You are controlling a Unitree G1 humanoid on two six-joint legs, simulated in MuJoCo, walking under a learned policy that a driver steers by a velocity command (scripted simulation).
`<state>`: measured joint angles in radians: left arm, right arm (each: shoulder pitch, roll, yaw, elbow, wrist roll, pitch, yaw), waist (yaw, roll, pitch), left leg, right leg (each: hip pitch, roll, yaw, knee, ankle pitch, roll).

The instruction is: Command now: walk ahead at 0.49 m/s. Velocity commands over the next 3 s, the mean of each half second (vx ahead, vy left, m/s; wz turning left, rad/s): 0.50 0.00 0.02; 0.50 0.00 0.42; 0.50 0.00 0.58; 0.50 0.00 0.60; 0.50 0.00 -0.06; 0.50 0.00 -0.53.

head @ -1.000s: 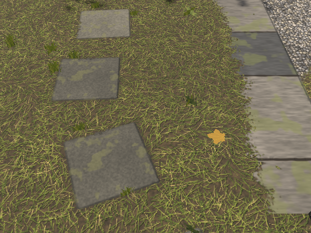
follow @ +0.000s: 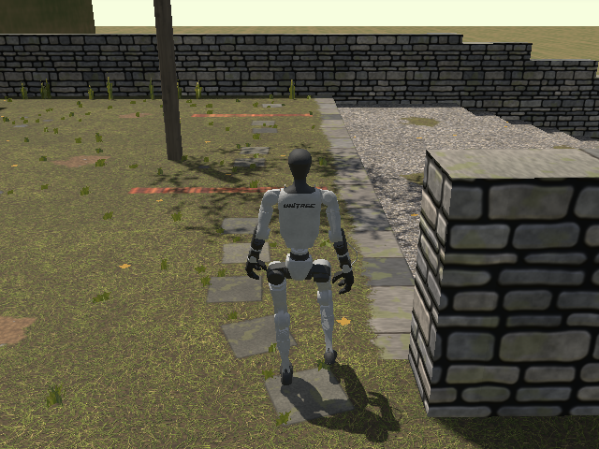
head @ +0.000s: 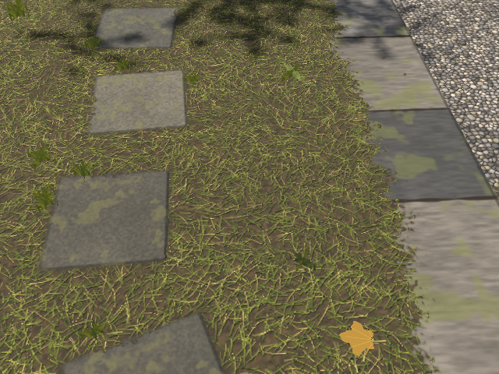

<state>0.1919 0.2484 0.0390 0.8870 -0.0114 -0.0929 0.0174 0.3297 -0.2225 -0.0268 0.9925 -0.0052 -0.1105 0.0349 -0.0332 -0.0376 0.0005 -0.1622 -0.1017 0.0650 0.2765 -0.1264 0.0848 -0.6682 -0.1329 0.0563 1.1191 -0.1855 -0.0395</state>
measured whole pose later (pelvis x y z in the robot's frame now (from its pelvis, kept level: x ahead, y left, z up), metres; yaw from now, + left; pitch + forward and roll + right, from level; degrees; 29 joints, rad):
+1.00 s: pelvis +0.55 +0.00 -0.01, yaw +17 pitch +2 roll +0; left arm 0.23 0.25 0.03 0.90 -0.02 -0.14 0.00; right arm 0.20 -0.26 -0.08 0.81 0.02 -0.06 0.03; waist 0.00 0.00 0.03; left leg -0.38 -0.10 0.02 0.52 -0.17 0.11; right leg -0.38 -0.04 0.04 1.26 -0.40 -0.03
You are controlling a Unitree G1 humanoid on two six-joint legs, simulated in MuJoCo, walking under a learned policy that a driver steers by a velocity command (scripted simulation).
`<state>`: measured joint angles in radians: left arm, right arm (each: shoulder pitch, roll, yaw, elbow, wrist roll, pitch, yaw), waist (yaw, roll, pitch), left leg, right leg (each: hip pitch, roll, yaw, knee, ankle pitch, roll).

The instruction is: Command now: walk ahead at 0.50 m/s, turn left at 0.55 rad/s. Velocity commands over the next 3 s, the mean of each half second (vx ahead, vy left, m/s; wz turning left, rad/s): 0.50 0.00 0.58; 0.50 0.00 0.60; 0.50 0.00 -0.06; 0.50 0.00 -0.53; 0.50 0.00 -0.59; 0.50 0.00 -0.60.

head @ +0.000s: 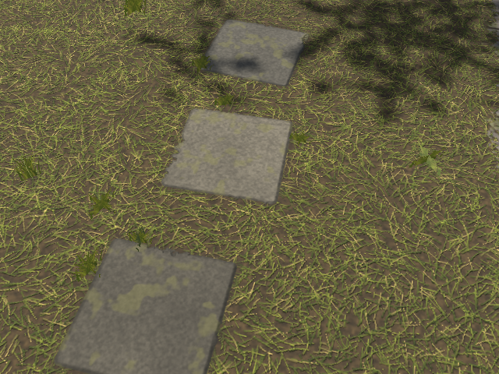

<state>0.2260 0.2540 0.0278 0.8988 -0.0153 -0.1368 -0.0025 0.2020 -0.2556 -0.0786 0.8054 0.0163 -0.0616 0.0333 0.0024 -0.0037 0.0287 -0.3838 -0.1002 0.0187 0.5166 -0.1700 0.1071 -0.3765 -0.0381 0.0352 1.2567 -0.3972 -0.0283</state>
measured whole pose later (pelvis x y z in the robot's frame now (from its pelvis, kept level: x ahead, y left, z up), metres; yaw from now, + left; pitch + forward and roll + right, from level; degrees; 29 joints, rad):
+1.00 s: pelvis +0.50 +0.11 -0.01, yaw +36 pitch +2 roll -1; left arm 0.25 0.30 0.06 0.82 -0.02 -0.10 0.00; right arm 0.16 -0.29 -0.07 0.62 0.02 -0.04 0.04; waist 0.03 0.00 0.06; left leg -0.44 -0.06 0.02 0.60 -0.20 0.09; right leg -0.32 -0.07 0.00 1.19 -0.45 0.00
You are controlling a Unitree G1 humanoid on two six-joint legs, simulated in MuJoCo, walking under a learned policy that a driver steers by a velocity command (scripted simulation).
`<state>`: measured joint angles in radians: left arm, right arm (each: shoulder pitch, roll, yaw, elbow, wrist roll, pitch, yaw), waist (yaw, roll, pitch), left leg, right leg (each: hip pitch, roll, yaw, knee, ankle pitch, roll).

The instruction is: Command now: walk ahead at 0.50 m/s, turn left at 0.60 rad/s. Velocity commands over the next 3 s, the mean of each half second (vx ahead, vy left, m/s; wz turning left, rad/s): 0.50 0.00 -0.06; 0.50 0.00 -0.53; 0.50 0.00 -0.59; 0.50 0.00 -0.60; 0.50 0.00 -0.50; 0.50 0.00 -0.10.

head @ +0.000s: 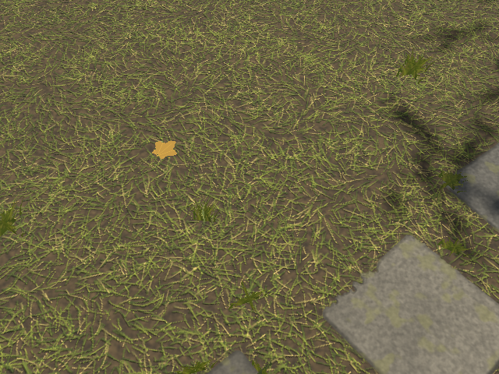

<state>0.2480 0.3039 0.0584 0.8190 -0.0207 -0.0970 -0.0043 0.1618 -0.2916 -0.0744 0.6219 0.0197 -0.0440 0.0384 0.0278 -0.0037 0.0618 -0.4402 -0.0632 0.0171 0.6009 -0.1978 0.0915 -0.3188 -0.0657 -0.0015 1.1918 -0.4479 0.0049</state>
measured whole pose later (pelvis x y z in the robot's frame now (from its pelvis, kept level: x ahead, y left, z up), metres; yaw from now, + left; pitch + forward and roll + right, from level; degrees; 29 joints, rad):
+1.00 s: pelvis +0.58 -0.07 +0.00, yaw -23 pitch +3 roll +1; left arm 0.37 0.31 0.06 0.72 -0.03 -0.03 0.01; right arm 0.10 -0.27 -0.04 0.66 -0.01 -0.12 0.01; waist 0.05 -0.04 -0.01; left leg -0.43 -0.04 -0.02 0.53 -0.15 0.02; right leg -0.26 0.09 0.19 0.96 -0.50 -0.04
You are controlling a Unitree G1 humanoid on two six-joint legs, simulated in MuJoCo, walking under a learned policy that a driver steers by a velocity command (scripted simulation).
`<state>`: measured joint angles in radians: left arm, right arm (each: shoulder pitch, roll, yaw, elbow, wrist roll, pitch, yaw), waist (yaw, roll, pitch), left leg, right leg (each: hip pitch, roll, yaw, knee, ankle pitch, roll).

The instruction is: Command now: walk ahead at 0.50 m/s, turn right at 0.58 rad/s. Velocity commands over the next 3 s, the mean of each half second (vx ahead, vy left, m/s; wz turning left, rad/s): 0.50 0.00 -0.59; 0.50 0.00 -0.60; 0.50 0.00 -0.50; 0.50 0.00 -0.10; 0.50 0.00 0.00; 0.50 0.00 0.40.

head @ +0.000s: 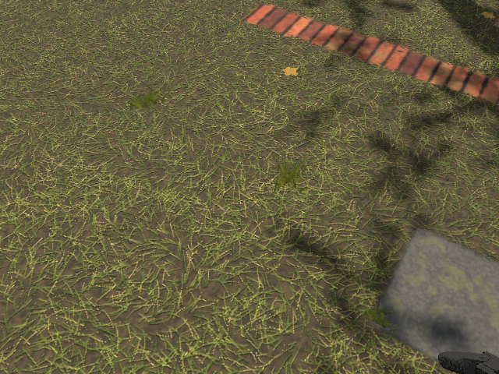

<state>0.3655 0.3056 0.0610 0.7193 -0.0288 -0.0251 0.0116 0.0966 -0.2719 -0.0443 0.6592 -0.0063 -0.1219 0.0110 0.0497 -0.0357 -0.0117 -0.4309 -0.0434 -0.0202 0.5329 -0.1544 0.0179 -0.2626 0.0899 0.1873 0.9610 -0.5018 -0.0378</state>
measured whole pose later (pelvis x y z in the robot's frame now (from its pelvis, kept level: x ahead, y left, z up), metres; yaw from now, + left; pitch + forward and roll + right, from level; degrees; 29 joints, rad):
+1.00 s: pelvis +0.53 -0.14 +0.00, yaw -36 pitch +2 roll +1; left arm 0.38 0.31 0.07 0.71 -0.03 -0.02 0.02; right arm 0.07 -0.28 -0.05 0.69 -0.01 -0.12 0.02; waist 0.06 -0.03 0.00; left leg -0.44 -0.04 -0.01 0.55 -0.16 0.02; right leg -0.24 0.08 0.19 0.97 -0.51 -0.03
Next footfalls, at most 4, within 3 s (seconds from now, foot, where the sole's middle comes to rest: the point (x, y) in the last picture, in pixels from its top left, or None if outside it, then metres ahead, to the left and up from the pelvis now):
0.46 right None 0.36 -0.19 -0.76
0.94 left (311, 302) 0.70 -0.12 -0.76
1.46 right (448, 304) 0.71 -0.51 -0.76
1.98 left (454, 203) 1.09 -0.61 -0.76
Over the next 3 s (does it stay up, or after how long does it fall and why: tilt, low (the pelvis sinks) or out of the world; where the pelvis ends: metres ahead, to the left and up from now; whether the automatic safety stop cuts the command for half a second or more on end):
stays up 1.23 -0.98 0.00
